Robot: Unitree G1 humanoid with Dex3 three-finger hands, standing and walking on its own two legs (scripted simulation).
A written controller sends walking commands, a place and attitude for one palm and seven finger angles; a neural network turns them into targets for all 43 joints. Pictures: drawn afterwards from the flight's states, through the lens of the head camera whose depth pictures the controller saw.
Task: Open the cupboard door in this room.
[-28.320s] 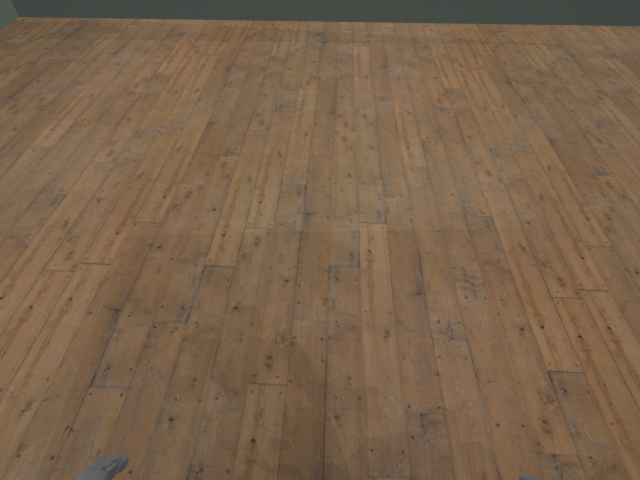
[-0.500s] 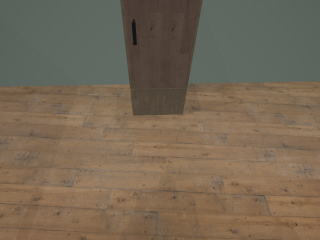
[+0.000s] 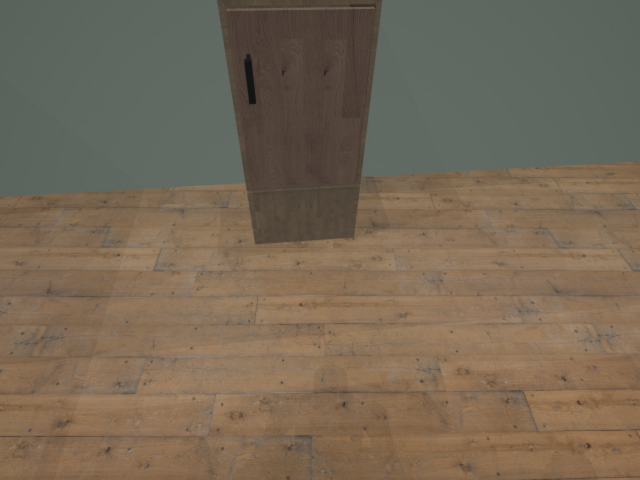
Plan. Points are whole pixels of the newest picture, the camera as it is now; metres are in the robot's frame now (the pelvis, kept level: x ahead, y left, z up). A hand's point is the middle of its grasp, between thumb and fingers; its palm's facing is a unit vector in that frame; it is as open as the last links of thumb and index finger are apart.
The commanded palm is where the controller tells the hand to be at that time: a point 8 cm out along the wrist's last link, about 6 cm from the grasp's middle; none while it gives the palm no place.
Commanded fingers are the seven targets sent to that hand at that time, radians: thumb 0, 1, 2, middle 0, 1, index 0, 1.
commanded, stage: walk to a spot facing it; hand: left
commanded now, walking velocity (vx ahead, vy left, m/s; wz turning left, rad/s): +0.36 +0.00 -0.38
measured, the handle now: (250, 79) +1.12 +0.28 -0.02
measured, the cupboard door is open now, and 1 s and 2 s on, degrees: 0 0 0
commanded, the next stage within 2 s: turn to face it in 0.56 s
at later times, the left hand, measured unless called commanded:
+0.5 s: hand out of the picture +0.09 +0.07 -0.16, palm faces +0.02 -0.99 -0.15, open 7.4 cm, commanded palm none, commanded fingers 0.00 0.90 0.90 -0.20 -0.30 -0.20 -0.30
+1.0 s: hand (263, 316) +0.44 +0.14 -0.18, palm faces +0.10 -0.98 -0.17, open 7.4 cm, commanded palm none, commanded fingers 0.00 0.90 0.90 -0.20 -0.30 -0.20 -0.30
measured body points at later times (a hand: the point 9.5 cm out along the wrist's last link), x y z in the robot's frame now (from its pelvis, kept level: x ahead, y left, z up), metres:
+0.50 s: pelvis +0.16 -0.08 +0.01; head +0.19 -0.10 +0.45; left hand +0.09 +0.12 -0.14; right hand +0.22 -0.32 -0.15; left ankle +0.22 +0.07 -0.65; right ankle +0.07 -0.13 -0.74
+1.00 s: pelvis +0.36 -0.04 +0.00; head +0.40 -0.01 +0.45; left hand +0.43 +0.20 -0.16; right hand +0.42 -0.29 -0.14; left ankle +0.38 +0.00 -0.74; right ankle +0.38 -0.22 -0.65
